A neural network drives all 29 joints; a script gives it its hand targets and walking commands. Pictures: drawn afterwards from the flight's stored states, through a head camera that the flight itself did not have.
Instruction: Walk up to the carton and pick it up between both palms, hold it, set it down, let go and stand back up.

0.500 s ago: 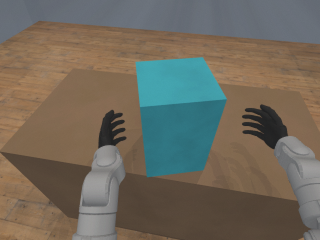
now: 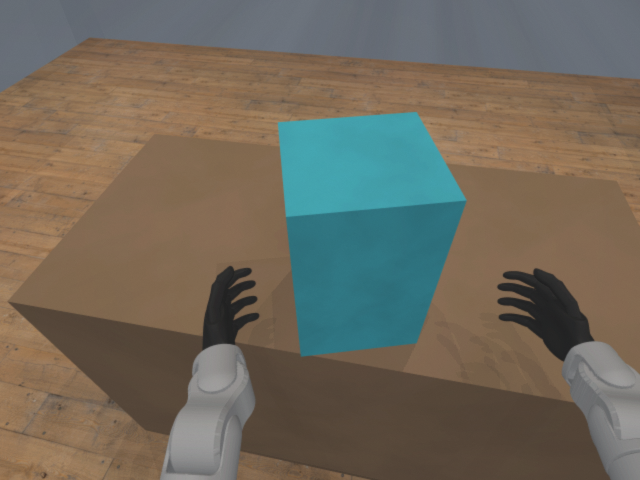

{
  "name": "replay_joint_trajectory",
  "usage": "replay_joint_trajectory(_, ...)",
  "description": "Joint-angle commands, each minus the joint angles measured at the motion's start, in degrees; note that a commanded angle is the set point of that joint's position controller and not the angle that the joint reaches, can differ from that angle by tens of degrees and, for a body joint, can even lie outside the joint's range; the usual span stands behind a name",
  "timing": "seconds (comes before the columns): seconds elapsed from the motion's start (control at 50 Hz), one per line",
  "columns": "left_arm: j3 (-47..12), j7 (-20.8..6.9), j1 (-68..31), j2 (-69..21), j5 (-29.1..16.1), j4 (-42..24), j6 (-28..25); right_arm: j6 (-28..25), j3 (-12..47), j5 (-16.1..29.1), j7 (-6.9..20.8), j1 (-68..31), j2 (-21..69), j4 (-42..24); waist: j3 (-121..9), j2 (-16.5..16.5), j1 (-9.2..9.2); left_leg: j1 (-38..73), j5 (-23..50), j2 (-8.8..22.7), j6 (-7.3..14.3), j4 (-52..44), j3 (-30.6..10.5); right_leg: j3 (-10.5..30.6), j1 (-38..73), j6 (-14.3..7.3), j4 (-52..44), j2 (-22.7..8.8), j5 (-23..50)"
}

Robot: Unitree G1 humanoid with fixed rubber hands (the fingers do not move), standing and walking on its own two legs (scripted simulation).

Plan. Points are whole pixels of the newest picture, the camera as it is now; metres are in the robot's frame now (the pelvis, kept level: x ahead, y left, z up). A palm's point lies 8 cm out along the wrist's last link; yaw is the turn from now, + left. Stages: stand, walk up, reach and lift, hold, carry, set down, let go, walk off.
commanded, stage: set down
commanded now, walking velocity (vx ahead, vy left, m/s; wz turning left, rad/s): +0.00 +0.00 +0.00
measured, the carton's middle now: (354, 243) +0.41 -0.03 +0.07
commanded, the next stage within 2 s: let go in 1.58 s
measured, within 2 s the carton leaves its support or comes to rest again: neither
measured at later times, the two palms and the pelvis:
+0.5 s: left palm (178, 398) +0.21 +0.19 +0.02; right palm (541, 399) +0.21 -0.24 +0.00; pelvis +0.04 +0.05 +0.00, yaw -1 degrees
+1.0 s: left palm (161, 424) +0.21 +0.23 -0.05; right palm (529, 399) +0.21 -0.23 +0.00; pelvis +0.06 +0.05 +0.01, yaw -1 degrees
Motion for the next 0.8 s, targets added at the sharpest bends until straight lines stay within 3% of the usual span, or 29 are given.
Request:
replay_joint_trajectory(0.0,-1.2,-1.6,-0.7,-1.7,2.4,-6.3,-6.2,-4.6,-3.4,-1.7,-0.4,-2.3,-8.0,-5.4,-6.7,-6.1,0.41,-9.8,-2.5,-2.0,1.9,-3.3,3.1,12.6,13.0,4.2,-9.0,-9.1,-7.2)
replay_joint_trajectory(0.02,-1.9,-1.8,1.2,-1.2,1.9,-8.4,-7.3,-5.8,-3.2,-1.4,-0.4,-0.5,-8.3,-8.2,-8.3,-6.1,0.11,-8.5,-0.6,-2.0,1.7,-3.1,3.0,12.2,14.0,4.1,-8.7,-9.0,-4.9)
replay_joint_trajectory(0.06,-1.4,-2.2,4.8,-0.7,3.3,-7.9,-9.4,-7.2,-3.4,-2.4,-0.6,3.3,-7.8,-6.7,-7.9,-5.2,0.51,-6.9,1.2,-1.9,1.4,-3.6,3.3,11.4,13.4,3.9,-8.2,-8.4,-2.0)
replay_joint_trajectory(0.08,-1.6,-2.3,6.6,-0.7,3.5,-8.1,-10.5,-8.0,-3.4,-2.6,-0.8,4.7,-7.4,-7.7,-8.5,-5.1,-0.21,-6.9,1.8,-2.2,1.2,-3.6,3.3,11.4,14.2,3.9,-8.0,-8.5,-0.2)
replay_joint_trajectory(0.14,-0.6,-1.4,9.4,-0.4,5.4,-11.3,-15.4,-11.0,-3.5,-2.4,-0.2,7.6,-7.5,-10.3,-7.8,-4.2,0.93,-7.5,3.7,-2.1,0.8,-3.5,2.9,10.8,13.5,3.7,-7.9,-7.2,-1.4)
replay_joint_trajectory(0.16,-1.0,-1.5,10.3,-0.6,5.3,-9.5,-16.5,-11.7,-4.1,-3.5,0.0,8.2,-7.5,-10.0,-7.4,-4.9,0.0,-8.3,2.9,-2.2,0.7,-3.5,3.1,10.9,13.1,3.6,-8.1,-7.2,-2.0)
replay_joint_trajectory(0.18,-1.5,-0.8,11.0,-0.3,5.1,-12.7,-18.5,-13.2,-4.6,-2.9,0.5,8.4,-7.8,-13.1,-8.3,-4.4,0.57,-7.7,4.1,-2.0,0.4,-3.4,2.6,10.5,12.4,3.6,-7.6,-6.6,-2.6)
replay_joint_trajectory(0.22,-2.1,-0.4,14.0,-1.4,5.8,-10.4,-20.8,-14.4,-4.3,-3.2,1.5,10.4,-8.8,-13.1,-7.4,-4.8,1.59,-7.8,3.3,-2.0,0.1,-4.1,2.9,9.6,10.7,2.6,-7.7,-5.8,-3.6)
replay_joint_trajectory(0.26,-3.0,-0.7,16.6,-2.1,5.6,-6.7,-22.3,-15.3,-4.8,-3.6,1.8,12.5,-8.6,-12.1,-5.3,-6.0,0.42,-9.0,2.5,-2.0,0.4,-4.4,3.4,9.2,9.8,2.5,-8.2,-5.7,-3.8)
replay_joint_trajectory(0.28,-3.5,-1.6,17.7,-1.5,5.6,-2.9,-21.8,-14.8,-4.5,-4.6,1.5,14.5,-8.8,-9.6,-4.6,-6.3,-0.47,-8.1,1.2,-2.0,0.2,-4.5,3.5,8.6,9.2,2.4,-8.9,-5.6,-5.1)
replay_joint_trajectory(0.3,-2.9,-0.8,18.6,-2.2,5.3,-7.6,-22.7,-15.6,-3.9,-3.0,2.1,13.2,-9.9,-13.2,-6.2,-5.1,1.76,-8.6,3.5,-1.5,-0.2,-4.5,3.2,8.0,9.9,1.9,-8.6,-5.0,-3.4)
replay_joint_trajectory(0.32,-4.1,-1.4,19.0,-3.1,5.5,-2.5,-22.3,-15.2,-5.0,-4.1,2.2,14.2,-10.7,-8.4,-2.6,-5.5,0.09,-8.1,2.0,-1.7,-0.2,-5.3,3.3,6.9,7.6,1.7,-7.8,-4.2,-3.0)
replay_joint_trajectory(0.34,-4.4,-1.1,19.1,-3.1,5.0,-6.1,-22.8,-15.7,-5.5,-3.8,2.6,13.5,-11.2,-10.4,-4.6,-5.2,0.91,-6.9,3.5,-1.2,-0.7,-5.8,3.2,6.0,7.5,1.3,-7.8,-4.0,-1.5)
replay_joint_trajectory(0.36,-3.7,-1.6,20.7,-2.9,5.9,-1.3,-22.1,-14.7,-4.5,-4.2,2.5,15.7,-10.4,-5.7,-1.4,-5.1,0.53,-7.2,2.9,-1.4,-0.4,-5.8,3.2,5.9,7.6,1.2,-7.7,-3.7,-0.6)
replay_joint_trajectory(0.38,-3.0,-1.7,20.3,-2.2,5.8,-3.4,-22.3,-14.8,-4.7,-3.9,2.9,14.8,-11.0,-6.4,-3.0,-4.7,1.38,-6.5,3.4,-1.0,-0.8,-6.1,3.2,5.3,8.2,0.9,-7.6,-4.0,-0.4)
replay_joint_trajectory(0.46,-2.9,-1.6,20.3,-3.5,6.8,-2.3,-22.0,-14.2,-3.9,-3.8,3.8,14.8,-11.4,-1.1,-0.7,-4.4,0.61,-3.0,5.3,-0.5,-1.4,-6.4,2.5,3.4,5.8,0.8,-7.3,-2.5,1.1)
replay_joint_trajectory(0.48,-2.8,-1.5,19.1,-3.3,7.3,-2.0,-21.9,-14.4,-3.6,-4.3,4.0,12.8,-11.0,-1.3,-1.2,-3.7,1.4,-3.2,4.9,-0.4,-1.5,-6.2,2.5,3.3,6.2,0.5,-7.4,-2.8,0.9)
replay_joint_trajectory(0.5,-3.2,-1.3,19.6,-3.8,7.5,-1.1,-22.1,-14.3,-3.6,-4.3,4.2,12.9,-10.5,-0.2,-1.0,-2.5,0.85,-2.9,5.1,-0.4,-1.5,-6.0,2.2,2.7,6.2,0.5,-7.1,-2.5,1.1)
replay_joint_trajectory(0.52,-2.9,-2.1,19.5,-2.8,7.8,1.9,-21.4,-13.8,-2.6,-5.9,3.7,12.7,-9.5,1.0,-0.2,-3.0,0.52,-3.8,3.3,-0.7,-1.4,-6.2,2.7,3.6,7.3,0.8,-8.1,-3.3,0.7)
replay_joint_trajectory(0.54,-2.6,-1.7,19.3,-2.4,7.7,-1.3,-21.8,-14.3,-3.1,-5.6,3.8,13.1,-9.5,-0.4,-1.9,-2.3,0.96,-4.0,4.9,-0.7,-1.4,-6.0,2.8,3.3,8.4,0.7,-7.7,-3.4,1.9)
replay_joint_trajectory(0.58,-3.0,-1.6,19.6,-2.4,7.6,-0.6,-22.2,-14.6,-2.7,-5.7,3.9,14.0,-9.0,0.3,-3.0,-1.3,0.63,-4.5,6.4,-0.9,-1.7,-5.6,2.9,3.0,9.0,0.3,-7.5,-3.5,4.6)
replay_joint_trajectory(0.6,-2.0,-2.2,20.4,-1.4,8.0,3.3,-21.9,-14.6,-1.3,-6.0,3.2,14.4,-8.0,1.1,-2.9,-2.3,0.82,-6.5,6.7,-1.5,-1.5,-5.0,3.6,3.8,11.4,0.7,-7.8,-4.0,6.5)
replay_joint_trajectory(0.64,-1.5,-2.0,21.2,-0.4,7.6,-0.3,-23.0,-15.2,-2.0,-5.9,2.8,15.5,-8.1,-0.3,-6.5,-0.3,1.19,-5.2,11.0,-1.6,-1.9,-4.4,3.8,3.3,12.5,0.8,-6.6,-3.7,11.6)
replay_joint_trajectory(0.68,-1.1,-2.7,23.5,-0.2,8.2,4.5,-22.7,-14.8,-0.9,-6.9,2.1,16.9,-7.2,3.0,-4.7,0.1,0.74,-6.4,11.7,-1.9,-2.0,-4.0,4.1,3.5,13.4,1.1,-7.1,-4.1,13.4)
replay_joint_trajectory(0.7,0.4,-3.0,24.1,1.2,8.6,4.0,-22.8,-14.9,-0.8,-6.9,1.7,18.1,-7.4,2.1,-4.7,0.7,1.14,-6.4,13.8,-1.9,-2.1,-4.2,4.1,3.3,14.1,1.2,-6.4,-3.9,16.1)
replay_joint_trajectory(0.76,1.6,-4.8,23.6,2.9,7.8,8.4,-21.9,-13.8,0.0,-7.8,0.7,18.0,-5.6,4.4,-2.7,-0.2,0.37,-6.5,13.8,-2.0,-2.1,-4.1,4.0,3.9,12.7,1.4,-7.2,-4.3,15.8)
replay_joint_trajectory(0.78,1.7,-4.7,22.3,3.2,7.3,6.5,-22.3,-13.9,-0.3,-8.0,0.9,16.5,-6.2,3.3,-4.1,0.6,1.24,-6.0,14.0,-1.6,-2.6,-4.6,4.4,3.5,12.0,1.4,-7.5,-4.3,14.7)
